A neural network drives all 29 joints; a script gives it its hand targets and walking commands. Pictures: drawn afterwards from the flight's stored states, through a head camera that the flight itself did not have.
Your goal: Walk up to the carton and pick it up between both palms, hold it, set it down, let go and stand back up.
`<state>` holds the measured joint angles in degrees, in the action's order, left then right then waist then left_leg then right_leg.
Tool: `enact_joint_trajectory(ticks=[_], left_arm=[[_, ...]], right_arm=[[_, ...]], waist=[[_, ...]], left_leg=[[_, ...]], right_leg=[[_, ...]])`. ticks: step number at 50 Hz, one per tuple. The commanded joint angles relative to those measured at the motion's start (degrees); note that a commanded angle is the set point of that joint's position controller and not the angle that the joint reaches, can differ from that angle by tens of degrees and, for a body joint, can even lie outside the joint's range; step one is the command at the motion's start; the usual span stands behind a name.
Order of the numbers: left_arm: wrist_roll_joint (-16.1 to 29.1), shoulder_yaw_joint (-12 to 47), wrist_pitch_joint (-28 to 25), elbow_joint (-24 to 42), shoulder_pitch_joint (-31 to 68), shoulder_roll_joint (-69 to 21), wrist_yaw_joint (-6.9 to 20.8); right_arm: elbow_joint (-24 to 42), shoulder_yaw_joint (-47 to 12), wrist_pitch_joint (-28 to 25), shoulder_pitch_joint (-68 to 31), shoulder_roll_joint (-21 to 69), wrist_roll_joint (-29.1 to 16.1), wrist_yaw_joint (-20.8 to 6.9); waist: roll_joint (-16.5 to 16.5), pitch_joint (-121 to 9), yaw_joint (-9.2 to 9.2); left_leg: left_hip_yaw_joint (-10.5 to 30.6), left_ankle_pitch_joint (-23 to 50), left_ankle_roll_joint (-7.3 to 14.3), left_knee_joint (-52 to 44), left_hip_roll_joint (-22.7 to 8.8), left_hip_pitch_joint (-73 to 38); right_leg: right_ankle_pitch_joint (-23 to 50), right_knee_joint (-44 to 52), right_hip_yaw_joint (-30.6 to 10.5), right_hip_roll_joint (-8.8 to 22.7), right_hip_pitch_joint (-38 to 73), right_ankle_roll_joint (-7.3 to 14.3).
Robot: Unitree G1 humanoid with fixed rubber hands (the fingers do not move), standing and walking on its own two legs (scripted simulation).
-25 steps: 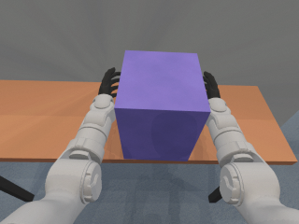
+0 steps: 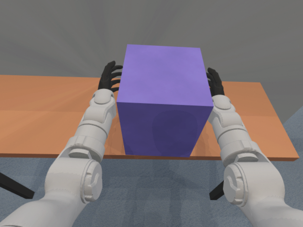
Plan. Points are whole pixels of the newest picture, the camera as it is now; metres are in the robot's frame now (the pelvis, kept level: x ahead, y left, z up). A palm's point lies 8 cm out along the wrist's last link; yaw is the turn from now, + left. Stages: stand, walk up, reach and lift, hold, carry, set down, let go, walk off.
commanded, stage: set down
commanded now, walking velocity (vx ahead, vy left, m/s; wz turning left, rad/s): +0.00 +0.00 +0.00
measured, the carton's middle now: (160, 104) +0.45 +0.01 +0.06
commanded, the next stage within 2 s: none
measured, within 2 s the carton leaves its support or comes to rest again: neither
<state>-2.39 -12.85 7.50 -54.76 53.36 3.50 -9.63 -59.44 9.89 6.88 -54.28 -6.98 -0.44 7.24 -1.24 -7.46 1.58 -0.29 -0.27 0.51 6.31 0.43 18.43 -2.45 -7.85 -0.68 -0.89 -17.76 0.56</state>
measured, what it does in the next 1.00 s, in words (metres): stands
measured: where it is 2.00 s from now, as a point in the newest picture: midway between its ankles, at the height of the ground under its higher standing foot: outside the picture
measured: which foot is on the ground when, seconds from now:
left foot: down 0.00-1.00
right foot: down 0.00-1.00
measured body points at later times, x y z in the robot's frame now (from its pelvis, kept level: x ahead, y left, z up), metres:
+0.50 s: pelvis +0.01 +0.00 +0.00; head +0.05 +0.00 +0.45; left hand +0.46 +0.18 +0.13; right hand +0.48 -0.15 +0.13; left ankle +0.01 +0.11 -0.75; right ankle +0.00 -0.11 -0.75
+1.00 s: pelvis +0.00 +0.00 +0.00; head +0.02 +0.00 +0.45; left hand +0.45 +0.22 +0.19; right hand +0.47 -0.17 +0.19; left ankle +0.01 +0.11 -0.75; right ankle +0.00 -0.11 -0.75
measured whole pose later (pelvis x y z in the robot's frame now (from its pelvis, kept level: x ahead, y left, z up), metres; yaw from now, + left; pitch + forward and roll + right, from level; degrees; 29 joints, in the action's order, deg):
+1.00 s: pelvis +0.00 +0.00 +0.00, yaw +1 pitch +7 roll +0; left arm 16.2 -2.1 24.7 -48.2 57.8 19.8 -8.1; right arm -52.4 -0.8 24.5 -60.6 -18.9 -17.8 7.8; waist -1.1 -5.1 1.8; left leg 0.9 -3.7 0.1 10.4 0.4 13.3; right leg -5.3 -10.6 -0.5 -1.2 -11.8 0.8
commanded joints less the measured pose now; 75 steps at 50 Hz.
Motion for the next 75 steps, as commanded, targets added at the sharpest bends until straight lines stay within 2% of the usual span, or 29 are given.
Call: enact_joint_trajectory(ticks=[1,4,11,13,17,19,22,23,25,31,37,40,45,50,55,59,62,67,70,72,75], left_arm=[[0.1,0.4,-0.7,7.9,22.8,5.4,0.2],[1.5,1.1,-0.2,9.9,23.3,6.0,0.4],[3.2,2.6,0.9,9.0,22.4,7.5,0.9],[4.1,2.9,1.1,9.4,23.4,7.6,1.2],[5.2,3.5,1.8,8.7,23.2,9.0,1.5],[5.8,4.1,1.9,9.4,24.8,10.1,1.5],[6.8,3.8,2.5,9.0,25.1,11.8,1.0],[6.9,3.3,2.9,8.0,23.6,12.1,1.0],[7.5,4.4,3.3,8.6,24.5,12.2,1.1],[10.0,5.1,5.7,9.3,26.6,15.5,1.0],[13.8,7.0,8.9,10.8,27.0,18.7,1.2],[15.8,8.8,11.0,10.9,27.9,19.7,1.6],[18.0,9.3,14.2,15.1,29.8,22.2,1.5],[20.1,10.7,18.4,15.9,29.4,23.3,1.9],[19.6,10.4,22.1,17.7,29.3,24.8,2.4],[19.6,9.9,24.4,17.7,27.5,25.3,3.2],[19.3,8.8,24.9,18.8,28.5,26.2,3.5],[19.7,9.3,24.7,20.2,27.9,25.5,4.1],[19.0,9.1,24.8,19.8,25.2,25.4,4.8],[18.5,9.0,24.3,21.2,24.0,24.4,5.1],[18.0,8.7,24.0,22.5,20.1,24.3,5.5]], right_arm=[[9.2,-0.5,-0.7,-23.8,-5.8,-0.1,0.0],[10.8,-1.1,0.0,-24.3,-6.4,-1.4,0.1],[8.9,-1.9,1.3,-22.8,-7.3,-2.7,0.4],[9.7,-2.0,1.5,-24.1,-7.7,-2.7,0.4],[9.0,-2.2,2.4,-23.5,-8.7,-3.7,0.7],[9.5,-2.4,2.6,-24.9,-9.7,-4.4,0.9],[9.2,-3.2,3.3,-25.4,-10.5,-5.6,1.1],[9.2,-4.1,3.7,-24.6,-10.0,-6.2,1.0],[9.9,-4.4,4.1,-25.6,-10.6,-7.0,1.1],[10.2,-6.3,6.4,-28.0,-13.2,-10.3,1.2],[11.6,-7.4,9.7,-28.0,-16.6,-12.7,1.2],[12.1,-8.2,11.7,-28.8,-17.5,-14.7,1.1],[15.5,-8.6,14.7,-31.1,-19.9,-16.9,0.8],[16.3,-10.2,18.8,-30.7,-20.1,-18.7,0.0],[17.9,-9.0,22.2,-30.8,-21.8,-18.3,-0.9],[18.5,-8.6,24.5,-29.3,-22.3,-18.0,-1.7],[19.6,-7.7,24.9,-29.9,-22.6,-17.6,-2.0],[20.8,-7.8,24.8,-29.3,-21.8,-17.8,-2.2],[21.8,-8.5,24.9,-27.7,-20.4,-18.0,-2.5],[22.0,-8.1,24.4,-25.9,-20.0,-17.6,-2.7],[22.5,-7.5,24.2,-21.8,-19.5,-16.5,-3.1]], waist=[[-0.2,-31.3,0.74],[0.1,-31.2,0.66],[1.1,-29.9,0.57],[0.1,-30.3,0.16],[1.0,-29.3,-0.34],[1.8,-29.9,-0.31],[0.8,-29.3,0.48],[-0.4,-27.9,1.14],[0.4,-29.7,0.87],[1.1,-29.1,1.43],[0.2,-28.7,0.55],[1.6,-26.9,0.18],[2.1,-28.1,0.2],[1.6,-27.4,0.38],[2.8,-26.3,0.48],[1.8,-23.6,0.52],[1.5,-22.8,0.97],[0.9,-21.4,0.63],[1.3,-19.8,1.53],[2.2,-19.2,1.41],[1.5,-17.2,1.38]], left_leg=[[1.2,12.2,-0.4,3.7,1.0,-18.0],[1.0,13.3,-0.4,4.4,1.2,-18.3],[1.1,16.3,-0.7,5.0,1.1,-19.3],[1.3,17.1,-0.8,5.1,1.1,-19.6],[1.4,17.4,-0.9,5.6,1.1,-19.6],[1.4,18.1,-1.0,5.9,1.1,-20.3],[1.5,16.8,-1.2,5.9,1.0,-19.7],[1.4,17.1,-0.9,5.9,1.1,-19.5],[1.4,16.7,-1.0,5.8,1.0,-19.0],[0.8,15.0,-0.9,6.5,1.3,-18.7],[1.5,14.8,-1.1,7.2,1.2,-20.3],[1.5,12.6,-1.3,7.0,1.2,-19.8],[1.5,14.8,-1.4,8.1,1.2,-20.2],[2.0,15.2,-1.8,8.0,0.9,-21.3],[2.0,16.2,-2.5,7.6,0.8,-21.7],[2.1,15.2,-2.3,6.7,0.8,-21.1],[1.9,12.7,-2.2,6.4,0.9,-20.3],[1.9,8.9,-1.8,6.2,0.7,-19.3],[1.6,5.9,-1.3,5.2,0.8,-18.3],[1.9,5.3,-1.7,5.0,0.7,-18.2],[1.9,4.4,-1.4,4.3,0.7,-19.1]], right_leg=[[13.7,-2.7,0.1,-1.2,10.8,-1.6],[14.7,-3.3,-0.1,-1.3,11.5,-1.7],[16.7,-3.2,-0.3,-1.4,12.0,-1.9],[17.8,-3.4,-0.3,-1.4,12.4,-2.1],[18.3,-3.8,-0.4,-1.4,12.9,-2.3],[18.7,-3.9,-0.5,-1.4,13.0,-2.1],[17.1,-3.9,-0.2,-1.5,12.8,-2.2],[17.8,-4.2,-0.4,-1.5,13.0,-2.5],[17.6,-4.3,-0.5,-1.5,14.7,-2.4],[16.0,-4.9,-0.5,-1.4,14.3,-2.8],[14.6,-4.8,-0.4,-1.5,13.9,-2.6],[12.5,-4.7,-0.4,-1.3,13.4,-2.3],[13.1,-5.1,-0.3,-1.4,13.9,-2.2],[12.7,-4.4,-0.2,-1.5,13.7,-2.1],[13.7,-3.8,-0.3,-1.6,14.7,-2.1],[13.6,-3.3,-0.3,-1.6,15.7,-2.2],[11.5,-3.3,-0.4,-1.5,15.4,-2.3],[8.7,-3.0,-0.5,-1.0,14.8,-2.0],[6.2,-2.5,-1.0,-0.4,15.0,-2.0],[5.4,-2.0,-1.0,-0.4,15.0,-1.6],[4.0,-1.2,-0.9,-0.3,14.7,-1.8]])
